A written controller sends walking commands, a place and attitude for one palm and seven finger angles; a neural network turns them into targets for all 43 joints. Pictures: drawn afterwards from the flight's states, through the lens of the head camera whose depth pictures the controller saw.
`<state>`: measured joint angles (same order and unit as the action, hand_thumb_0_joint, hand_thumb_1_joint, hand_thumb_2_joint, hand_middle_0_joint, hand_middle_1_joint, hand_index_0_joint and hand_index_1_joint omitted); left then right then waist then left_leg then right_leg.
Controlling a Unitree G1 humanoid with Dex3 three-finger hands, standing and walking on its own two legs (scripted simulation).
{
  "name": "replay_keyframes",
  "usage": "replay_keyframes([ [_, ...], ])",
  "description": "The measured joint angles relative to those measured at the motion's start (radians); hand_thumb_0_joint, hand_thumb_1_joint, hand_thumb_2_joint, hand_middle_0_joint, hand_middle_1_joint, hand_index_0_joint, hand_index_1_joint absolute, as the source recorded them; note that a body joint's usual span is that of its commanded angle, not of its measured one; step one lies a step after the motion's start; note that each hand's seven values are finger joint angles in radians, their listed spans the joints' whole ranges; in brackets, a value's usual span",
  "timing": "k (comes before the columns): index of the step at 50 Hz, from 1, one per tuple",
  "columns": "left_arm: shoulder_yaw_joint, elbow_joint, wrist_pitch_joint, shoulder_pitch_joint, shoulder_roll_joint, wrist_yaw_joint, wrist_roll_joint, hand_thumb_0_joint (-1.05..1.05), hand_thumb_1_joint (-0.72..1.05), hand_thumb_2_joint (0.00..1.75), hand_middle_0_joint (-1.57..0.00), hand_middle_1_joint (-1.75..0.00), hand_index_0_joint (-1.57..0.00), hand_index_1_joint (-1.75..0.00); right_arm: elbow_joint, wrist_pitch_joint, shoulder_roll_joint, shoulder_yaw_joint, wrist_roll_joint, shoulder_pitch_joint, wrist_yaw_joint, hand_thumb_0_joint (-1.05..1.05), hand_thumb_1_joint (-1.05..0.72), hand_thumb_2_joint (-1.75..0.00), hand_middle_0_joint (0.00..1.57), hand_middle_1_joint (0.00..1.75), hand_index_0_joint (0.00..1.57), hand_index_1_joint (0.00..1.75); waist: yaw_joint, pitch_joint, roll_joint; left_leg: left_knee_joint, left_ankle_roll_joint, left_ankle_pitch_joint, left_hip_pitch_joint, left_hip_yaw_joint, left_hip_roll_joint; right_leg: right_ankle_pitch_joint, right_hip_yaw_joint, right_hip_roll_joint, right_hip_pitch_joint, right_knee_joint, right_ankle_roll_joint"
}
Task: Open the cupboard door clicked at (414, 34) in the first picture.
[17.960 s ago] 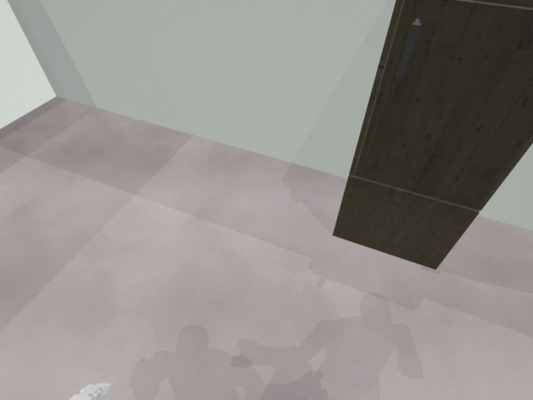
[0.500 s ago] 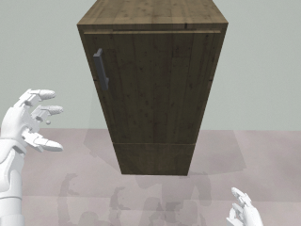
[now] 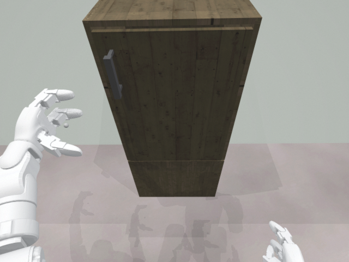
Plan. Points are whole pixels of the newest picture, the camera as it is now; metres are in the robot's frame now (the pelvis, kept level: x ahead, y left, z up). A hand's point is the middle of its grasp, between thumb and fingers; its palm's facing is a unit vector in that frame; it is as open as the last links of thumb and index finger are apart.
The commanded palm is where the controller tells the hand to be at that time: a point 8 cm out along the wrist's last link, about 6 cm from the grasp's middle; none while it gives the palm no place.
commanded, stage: move the hooked fingers beside the handle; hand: left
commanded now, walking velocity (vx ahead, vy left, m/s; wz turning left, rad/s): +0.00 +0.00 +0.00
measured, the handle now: (114, 75) +0.57 +0.22 +0.14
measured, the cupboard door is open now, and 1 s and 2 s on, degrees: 0 0 0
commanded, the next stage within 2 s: none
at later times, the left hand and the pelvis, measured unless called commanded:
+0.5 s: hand (75, 110) +0.41 +0.27 +0.15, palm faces +0.09 -1.00 -0.01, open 14.0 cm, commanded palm +0.39 +0.31 +0.15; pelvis +0.01 +0.02 +0.00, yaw -1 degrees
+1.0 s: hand (86, 91) +0.47 +0.26 +0.15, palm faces +0.06 -1.00 +0.00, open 14.0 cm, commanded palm +0.45 +0.32 +0.14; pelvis +0.01 +0.02 -0.01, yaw -1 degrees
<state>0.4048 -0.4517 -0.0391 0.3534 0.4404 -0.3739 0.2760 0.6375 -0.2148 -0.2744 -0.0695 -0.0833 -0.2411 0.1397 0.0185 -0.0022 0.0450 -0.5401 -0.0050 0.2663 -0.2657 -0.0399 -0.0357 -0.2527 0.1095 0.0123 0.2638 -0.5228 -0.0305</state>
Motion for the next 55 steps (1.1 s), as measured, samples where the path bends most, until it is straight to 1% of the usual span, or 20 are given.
replay_keyframes([
  [4,-0.001,-0.059,0.003,0.042,0.006,0.007,-0.006,-0.02,-0.5,0.3,-0.3,-1.2,-0.3,-1.2,-0.001,0.006,-0.001,0.001,0.002,-0.016,-0.007,0.02,-0.9,-0.89,0.2,0.3,0.2,0.3,-0.014,0.007,-0.002,0.0,0.005,0.002,-0.011,-0.011,0.002,0.001,-0.011,0.002,0.016,-0.003,0.005],
  [8,0.014,-0.092,0.019,0.06,0.008,0.023,-0.02,-0.02,-0.5,0.3,-0.3,-1.2,-0.3,-1.2,-0.003,0.016,-0.002,0.005,0.006,-0.035,-0.017,0.02,-0.9,-0.89,0.2,0.3,0.2,0.3,-0.023,0.011,-0.008,0.003,0.009,0.005,-0.019,-0.022,0.003,0.001,-0.022,0.003,0.029,-0.003,0.009],
  [11,0.019,-0.078,0.039,0.056,0.001,0.034,-0.03,-0.02,-0.5,0.3,-0.3,-1.2,-0.3,-1.2,-0.006,0.021,-0.004,0.012,0.01,-0.053,-0.025,0.02,-0.9,-0.89,0.2,0.3,0.2,0.3,-0.023,0.012,-0.009,0.006,0.012,0.007,-0.017,-0.028,0.004,0.002,-0.029,0.003,0.03,0.001,0.011],
  [14,0.024,-0.072,0.055,0.053,-0.002,0.033,-0.028,-0.02,-0.5,0.3,-0.3,-1.2,-0.3,-1.2,-0.001,0.029,-0.006,0.016,0.012,-0.065,-0.029,0.02,-0.9,-0.89,0.2,0.3,0.2,0.3,-0.021,0.018,-0.01,0.008,0.015,0.01,-0.014,-0.032,0.006,0.001,-0.033,0.005,0.027,0.005,0.015],
  [19,0.007,-0.131,0.041,0.099,0.008,0.027,-0.029,-0.02,-0.5,0.3,-0.3,-1.2,-0.3,-1.2,0.008,0.042,-0.007,0.017,0.007,-0.067,-0.026,0.02,-0.9,-0.89,0.2,0.3,0.2,0.3,-0.02,0.021,-0.014,0.002,0.019,0.013,-0.023,-0.025,0.011,-0.001,-0.026,0.01,0.03,0.004,0.019],
  [23,-0.005,-0.218,0.035,0.17,0.026,0.036,-0.053,-0.02,-0.5,0.3,-0.3,-1.2,-0.3,-1.2,0.009,0.049,-0.008,0.014,0.009,-0.053,-0.023,0.02,-0.9,-0.89,0.2,0.3,0.2,0.3,-0.028,0.013,-0.019,-0.01,0.021,0.012,-0.049,-0.018,0.013,0.001,-0.019,0.013,0.049,0.0,0.021],
  [27,-0.018,-0.262,0.075,0.233,0.03,0.052,-0.073,-0.02,-0.5,0.3,-0.3,-1.2,-0.3,-1.2,0.007,0.049,-0.009,0.017,0.018,-0.052,-0.026,0.02,-0.9,-0.89,0.2,0.3,0.2,0.3,-0.035,0.006,-0.023,-0.018,0.023,0.013,-0.072,-0.016,0.013,0.004,-0.017,0.013,0.068,-0.002,0.021],
  [31,-0.013,-0.302,0.119,0.278,0.026,0.042,-0.069,-0.02,-0.5,0.3,-0.3,-1.2,-0.3,-1.2,0.015,0.057,-0.009,0.016,0.024,-0.063,-0.033,0.02,-0.9,-0.89,0.2,0.3,0.2,0.3,-0.043,0.02,-0.024,-0.023,0.024,0.018,-0.083,-0.021,0.012,0.002,-0.023,0.013,0.081,-0.005,0.024],
  [34,0.001,-0.375,0.116,0.314,0.045,0.033,-0.071,-0.02,-0.5,0.3,-0.3,-1.2,-0.3,-1.2,0.016,0.073,-0.009,0.015,0.023,-0.073,-0.04,0.01,-0.9,-0.89,0.2,0.3,0.2,0.3,-0.056,0.034,-0.023,-0.028,0.025,0.024,-0.091,-0.027,0.011,-0.002,-0.029,0.012,0.093,-0.012,0.025],
  [38,0.01,-0.452,0.105,0.343,0.079,0.038,-0.096,-0.01,-0.5,0.3,-0.3,-1.2,-0.3,-1.2,0.004,0.094,-0.013,0.021,0.024,-0.094,-0.049,0.01,-0.9,-0.89,0.2,0.3,0.2,0.3,-0.069,0.037,-0.019,-0.038,0.026,0.028,-0.112,-0.032,0.01,-0.006,-0.035,0.011,0.117,-0.025,0.025],
  [42,0.02,-0.468,0.153,0.355,0.083,0.043,-0.105,-0.02,-0.5,0.3,-0.3,-1.2,-0.3,-1.2,0.008,0.108,-0.019,0.028,0.029,-0.117,-0.054,0.01,-0.9,-0.89,0.2,0.3,0.2,0.3,-0.07,0.028,-0.017,-0.051,0.026,0.032,-0.131,-0.033,0.007,-0.007,-0.036,0.008,0.135,-0.033,0.025],
  [45,0.025,-0.508,0.191,0.398,0.089,0.036,-0.101,-0.02,-0.5,0.3,-0.3,-1.2,-0.3,-1.2,0.026,0.117,-0.018,0.027,0.03,-0.127,-0.052,0.01,-0.9,-0.89,0.2,0.3,0.2,0.3,-0.073,0.024,-0.024,-0.063,0.025,0.035,-0.146,-0.028,0.004,-0.009,-0.031,0.007,0.146,-0.04,0.024],
  [47,0.031,-0.557,0.203,0.439,0.107,0.027,-0.108,-0.02,-0.5,0.3,-0.3,-1.2,-0.3,-1.2,0.037,0.123,-0.018,0.024,0.03,-0.129,-0.051,0.01,-0.9,-0.89,0.2,0.3,0.2,0.3,-0.082,0.026,-0.03,-0.071,0.024,0.037,-0.16,-0.023,0.003,-0.011,-0.027,0.006,0.157,-0.046,0.022],
  [52,0.031,-0.659,0.206,0.512,0.162,0.016,-0.139,-0.02,-0.5,0.3,-0.3,-1.2,-0.3,-1.2,0.037,0.136,-0.028,0.029,0.035,-0.141,-0.052,0.01,-0.9,-0.89,0.2,0.3,0.2,0.3,-0.108,0.032,-0.028,-0.088,0.024,0.04,-0.199,-0.021,-0.001,-0.01,-0.026,0.003,0.193,-0.056,0.021],
  [55,0.041,-0.71,0.216,0.545,0.19,0.006,-0.142,-0.02,-0.5,0.3,-0.3,-1.2,-0.3,-1.2,0.034,0.145,-0.035,0.029,0.037,-0.147,-0.053,0.01,-0.9,-0.89,0.2,0.3,0.2,0.3,-0.121,0.031,-0.026,-0.098,0.025,0.042,-0.221,-0.024,-0.003,-0.01,-0.028,0.001,0.215,-0.063,0.022],
])
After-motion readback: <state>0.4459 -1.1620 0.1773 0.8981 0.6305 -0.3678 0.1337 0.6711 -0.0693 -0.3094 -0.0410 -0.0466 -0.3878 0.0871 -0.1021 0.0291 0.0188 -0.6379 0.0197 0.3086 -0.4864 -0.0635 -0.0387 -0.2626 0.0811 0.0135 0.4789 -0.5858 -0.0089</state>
